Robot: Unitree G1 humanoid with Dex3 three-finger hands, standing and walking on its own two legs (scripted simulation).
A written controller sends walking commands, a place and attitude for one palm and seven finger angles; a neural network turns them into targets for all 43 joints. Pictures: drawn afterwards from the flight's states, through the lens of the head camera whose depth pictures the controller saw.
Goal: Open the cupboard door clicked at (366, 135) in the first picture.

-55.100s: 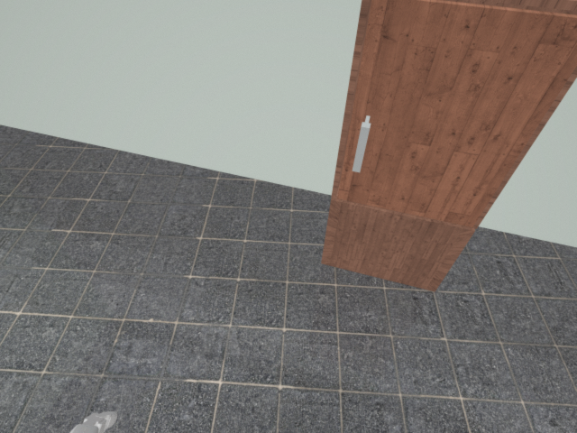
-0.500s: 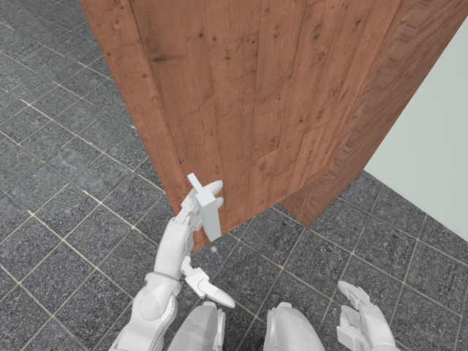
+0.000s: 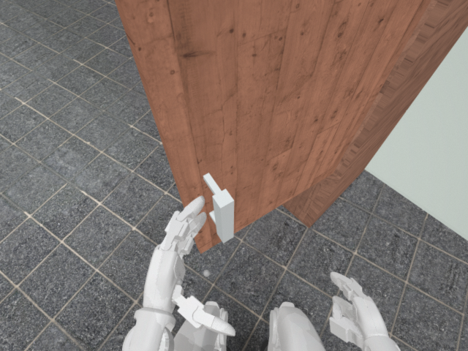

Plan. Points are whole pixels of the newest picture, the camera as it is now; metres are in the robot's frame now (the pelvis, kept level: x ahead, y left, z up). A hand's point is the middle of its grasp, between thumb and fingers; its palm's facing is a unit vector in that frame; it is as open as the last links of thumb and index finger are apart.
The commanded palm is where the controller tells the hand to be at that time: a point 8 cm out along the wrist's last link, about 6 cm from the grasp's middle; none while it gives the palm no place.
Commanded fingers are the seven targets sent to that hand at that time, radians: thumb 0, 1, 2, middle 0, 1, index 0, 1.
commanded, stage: slide the hand sideways off the handle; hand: left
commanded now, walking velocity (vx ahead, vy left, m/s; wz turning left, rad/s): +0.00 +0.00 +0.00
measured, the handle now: (217, 209) +0.34 +0.06 +0.04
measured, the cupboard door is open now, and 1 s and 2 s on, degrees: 79 78 78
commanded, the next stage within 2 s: draw the hand back to the body in 0.50 s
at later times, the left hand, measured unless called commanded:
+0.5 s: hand (175, 294) +0.21 +0.10 +0.03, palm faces -0.05 -1.00 -0.01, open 16.3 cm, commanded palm +0.18 +0.16 +0.03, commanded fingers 0.00 -0.50 0.30 -0.15 -0.30 -0.15 -0.30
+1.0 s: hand (133, 296) +0.19 +0.14 +0.11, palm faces -0.05 -1.00 -0.05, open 16.3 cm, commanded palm +0.17 +0.20 +0.13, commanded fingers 0.00 -0.47 0.31 -0.15 -0.30 -0.15 -0.30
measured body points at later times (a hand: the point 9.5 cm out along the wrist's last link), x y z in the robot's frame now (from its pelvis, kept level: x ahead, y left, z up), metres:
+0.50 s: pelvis +0.01 -0.03 -0.01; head +0.10 -0.02 +0.43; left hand +0.20 +0.16 +0.04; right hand +0.22 -0.25 -0.09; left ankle +0.02 +0.05 -0.60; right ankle +0.04 -0.10 -0.60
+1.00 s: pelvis +0.01 -0.03 +0.04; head +0.05 -0.03 +0.49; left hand +0.19 +0.19 +0.11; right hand +0.20 -0.25 -0.02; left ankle +0.02 +0.05 -0.60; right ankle +0.04 -0.10 -0.60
